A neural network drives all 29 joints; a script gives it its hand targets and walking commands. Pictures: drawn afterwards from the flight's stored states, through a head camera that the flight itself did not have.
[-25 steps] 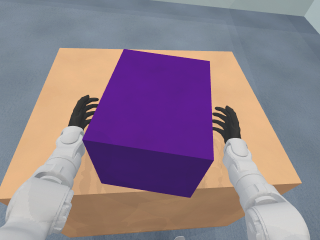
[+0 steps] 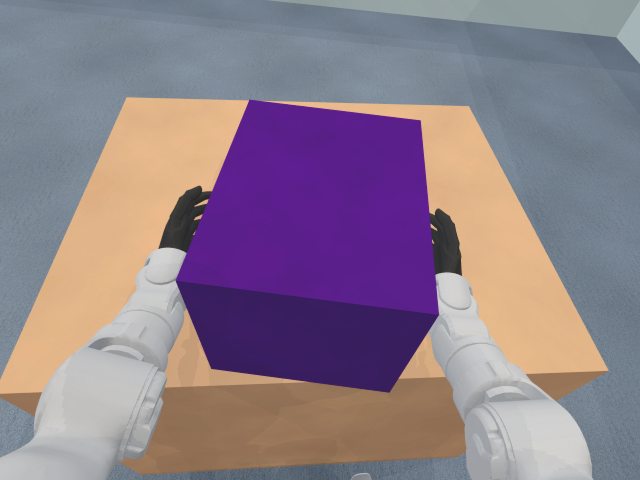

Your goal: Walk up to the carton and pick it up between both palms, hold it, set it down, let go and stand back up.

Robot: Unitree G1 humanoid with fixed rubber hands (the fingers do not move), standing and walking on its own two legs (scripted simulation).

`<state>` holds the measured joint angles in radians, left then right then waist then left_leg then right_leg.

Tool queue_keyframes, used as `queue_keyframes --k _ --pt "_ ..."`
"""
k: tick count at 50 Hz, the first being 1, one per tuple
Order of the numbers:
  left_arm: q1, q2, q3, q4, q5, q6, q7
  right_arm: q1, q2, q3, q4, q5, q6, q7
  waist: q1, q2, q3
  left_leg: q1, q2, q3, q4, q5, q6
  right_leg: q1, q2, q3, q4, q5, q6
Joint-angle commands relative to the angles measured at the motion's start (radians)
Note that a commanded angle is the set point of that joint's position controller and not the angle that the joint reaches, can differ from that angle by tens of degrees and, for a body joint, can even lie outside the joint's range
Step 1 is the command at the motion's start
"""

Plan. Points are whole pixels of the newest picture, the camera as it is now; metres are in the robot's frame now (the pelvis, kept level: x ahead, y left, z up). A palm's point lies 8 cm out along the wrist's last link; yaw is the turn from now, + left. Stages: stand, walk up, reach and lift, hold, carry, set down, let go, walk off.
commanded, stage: reach and lift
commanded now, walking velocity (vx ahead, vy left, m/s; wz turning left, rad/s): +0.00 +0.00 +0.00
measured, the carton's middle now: (317, 242) +0.44 -0.05 +0.04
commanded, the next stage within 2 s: none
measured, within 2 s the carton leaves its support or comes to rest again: leaves its support in 1.08 s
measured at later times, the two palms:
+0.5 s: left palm (184, 247) +0.43 +0.13 +0.06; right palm (442, 270) +0.37 -0.21 +0.05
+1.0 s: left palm (172, 260) +0.41 +0.14 +0.06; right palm (436, 276) +0.36 -0.19 +0.05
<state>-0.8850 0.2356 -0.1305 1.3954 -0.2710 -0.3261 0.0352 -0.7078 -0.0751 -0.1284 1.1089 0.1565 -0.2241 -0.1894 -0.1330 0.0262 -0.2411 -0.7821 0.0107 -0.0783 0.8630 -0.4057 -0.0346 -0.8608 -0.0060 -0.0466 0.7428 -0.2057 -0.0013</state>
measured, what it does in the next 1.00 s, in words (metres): shifts its weight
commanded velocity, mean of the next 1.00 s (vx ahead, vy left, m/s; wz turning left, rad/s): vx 0.00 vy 0.00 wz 0.00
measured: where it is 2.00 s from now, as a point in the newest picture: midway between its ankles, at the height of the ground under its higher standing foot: outside the picture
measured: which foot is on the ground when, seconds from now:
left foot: down 0.00-1.00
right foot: down 0.00-1.00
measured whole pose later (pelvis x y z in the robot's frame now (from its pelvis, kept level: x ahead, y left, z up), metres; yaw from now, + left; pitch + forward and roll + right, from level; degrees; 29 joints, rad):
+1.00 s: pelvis +0.06 +0.03 +0.04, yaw +3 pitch +12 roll -2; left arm -0.53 0.08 -0.05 1.20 -0.19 -0.49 0.06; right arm -0.34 -0.05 -0.18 0.75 0.00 -0.23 -0.13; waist -0.15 0.13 -0.16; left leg -0.39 -0.02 -0.10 0.52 -0.33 0.01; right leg -0.45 -0.03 -0.05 0.39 -0.15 0.04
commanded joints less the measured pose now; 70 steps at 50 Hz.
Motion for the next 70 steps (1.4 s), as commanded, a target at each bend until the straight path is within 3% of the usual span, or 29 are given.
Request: queue_keyframes --k 1,17,21,24,25,28,30,34,41,48,54,63,70 --pt "-0.556 -0.004 0.024 -0.217 0.029 -0.080 0.002 -0.525 -0.006 0.035 -0.220 -0.037 -0.073 0.033 -0.019 0.080 -0.645 0.071 -0.032 0.054 -0.160 0.214 -0.059 0.650 0.020 0.035 -0.045 0.247 0.013" --pt "-0.489 -0.175 0.072 -0.244 0.133 -0.130 -0.014 -0.478 0.160 0.046 -0.227 -0.130 -0.114 0.068 -0.011 0.070 -0.582 0.153 -0.036 0.048 -0.217 0.286 -0.059 0.698 0.022 0.030 -0.096 0.308 0.014" --pt "-0.487 -0.382 0.032 -0.270 0.189 -0.157 -0.049 -0.481 0.368 0.125 -0.273 -0.174 -0.124 0.114 -0.008 0.074 -0.564 0.194 -0.041 0.044 -0.248 0.314 -0.057 0.730 0.021 0.028 -0.126 0.326 0.016" --pt "-0.535 -0.719 -0.035 -0.267 0.258 -0.198 -0.125 -0.518 0.702 0.245 -0.311 -0.260 -0.125 0.200 -0.017 0.092 -0.536 0.238 -0.048 0.038 -0.294 0.317 -0.055 0.748 0.014 0.022 -0.163 0.322 0.009" --pt "-0.529 -0.767 -0.043 -0.257 0.265 -0.217 -0.138 -0.510 0.747 0.273 -0.325 -0.272 -0.124 0.218 -0.018 0.086 -0.529 0.242 -0.050 0.032 -0.307 0.318 -0.053 0.770 0.013 0.025 -0.174 0.336 0.008" --pt "-0.490 -0.795 -0.063 -0.259 0.264 -0.249 -0.142 -0.431 0.760 0.310 -0.323 -0.284 -0.118 0.240 -0.038 0.083 -0.509 0.264 -0.048 0.014 -0.336 0.365 -0.060 0.851 0.020 0.028 -0.197 0.408 0.012" --pt "-0.448 -0.808 -0.079 -0.289 0.256 -0.262 -0.140 -0.375 0.768 0.352 -0.351 -0.272 -0.112 0.247 -0.035 0.069 -0.500 0.280 -0.050 0.006 -0.351 0.398 -0.062 0.890 0.024 0.034 -0.212 0.451 0.014" --pt "-0.396 -0.819 -0.099 -0.343 0.252 -0.273 -0.138 -0.314 0.777 0.415 -0.404 -0.257 -0.099 0.248 -0.029 0.036 -0.457 0.262 -0.059 0.001 -0.388 0.419 -0.057 0.958 0.023 0.044 -0.231 0.503 0.022" --pt "-0.353 -0.846 -0.168 -0.466 0.223 -0.270 -0.134 -0.240 0.777 0.485 -0.498 -0.238 -0.080 0.241 -0.049 -0.004 -0.431 0.278 -0.067 -0.008 -0.412 0.464 -0.057 1.009 0.021 0.046 -0.258 0.563 0.025" --pt "-0.345 -0.892 -0.223 -0.550 0.218 -0.254 -0.122 -0.216 0.774 0.519 -0.552 -0.230 -0.070 0.242 -0.053 0.006 -0.448 0.316 -0.062 -0.019 -0.405 0.507 -0.066 0.984 0.024 0.042 -0.265 0.576 0.018" --pt "-0.370 -0.926 -0.278 -0.649 0.227 -0.255 -0.094 -0.244 0.764 0.559 -0.615 -0.224 -0.095 0.242 -0.029 0.022 -0.525 0.381 -0.052 -0.033 -0.371 0.626 -0.084 0.943 0.036 0.040 -0.262 0.618 0.012" --pt "-0.421 -0.933 -0.291 -0.706 0.239 -0.243 -0.067 -0.341 0.693 0.514 -0.617 -0.266 -0.135 0.248 -0.010 0.017 -0.514 0.469 -0.026 -0.046 -0.381 0.639 -0.104 0.832 0.048 0.032 -0.308 0.485 0.004" --pt "-0.454 -0.920 -0.223 -0.657 0.276 -0.218 -0.077 -0.399 0.672 0.424 -0.491 -0.313 -0.180 0.241 -0.003 0.006 -0.458 0.522 -0.015 -0.026 -0.425 0.614 -0.106 0.826 0.043 0.027 -0.362 0.417 -0.001"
